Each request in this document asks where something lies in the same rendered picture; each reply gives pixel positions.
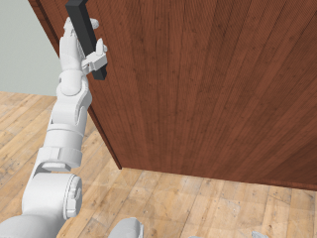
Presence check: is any wardrobe door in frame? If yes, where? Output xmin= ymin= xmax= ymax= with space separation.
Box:
xmin=40 ymin=0 xmax=317 ymax=184
xmin=262 ymin=136 xmax=317 ymax=185

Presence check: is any left robot thigh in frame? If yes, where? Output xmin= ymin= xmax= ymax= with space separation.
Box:
xmin=108 ymin=218 xmax=145 ymax=238

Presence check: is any left robot upper arm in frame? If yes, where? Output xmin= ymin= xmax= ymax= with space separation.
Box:
xmin=0 ymin=173 xmax=83 ymax=238

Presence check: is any robot left hand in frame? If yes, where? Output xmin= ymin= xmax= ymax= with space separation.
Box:
xmin=59 ymin=17 xmax=108 ymax=75

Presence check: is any handle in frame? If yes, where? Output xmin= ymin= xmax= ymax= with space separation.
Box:
xmin=64 ymin=0 xmax=108 ymax=80

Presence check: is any left robot forearm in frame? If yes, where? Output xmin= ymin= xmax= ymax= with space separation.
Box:
xmin=22 ymin=69 xmax=92 ymax=213

